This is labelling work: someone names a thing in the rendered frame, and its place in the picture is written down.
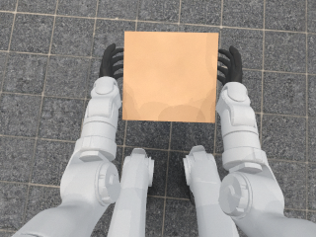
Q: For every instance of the left robot upper arm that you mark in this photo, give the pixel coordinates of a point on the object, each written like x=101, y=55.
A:
x=87, y=189

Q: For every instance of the robot right thigh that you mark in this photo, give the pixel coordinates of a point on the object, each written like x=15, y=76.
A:
x=202, y=175

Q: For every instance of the right robot forearm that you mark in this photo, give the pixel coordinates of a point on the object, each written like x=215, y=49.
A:
x=239, y=131

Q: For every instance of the right robot upper arm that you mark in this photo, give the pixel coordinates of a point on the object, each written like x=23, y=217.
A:
x=256, y=204

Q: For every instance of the left robot shin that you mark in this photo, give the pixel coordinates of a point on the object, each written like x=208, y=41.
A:
x=135, y=151

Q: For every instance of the robot left hand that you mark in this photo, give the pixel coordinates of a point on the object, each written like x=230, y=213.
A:
x=107, y=68

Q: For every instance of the left robot forearm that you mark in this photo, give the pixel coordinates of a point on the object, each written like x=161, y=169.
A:
x=98, y=137

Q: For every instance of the carton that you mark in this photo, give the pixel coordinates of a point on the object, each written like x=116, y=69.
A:
x=169, y=76

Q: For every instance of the robot right hand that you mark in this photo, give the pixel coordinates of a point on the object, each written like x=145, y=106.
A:
x=234, y=72

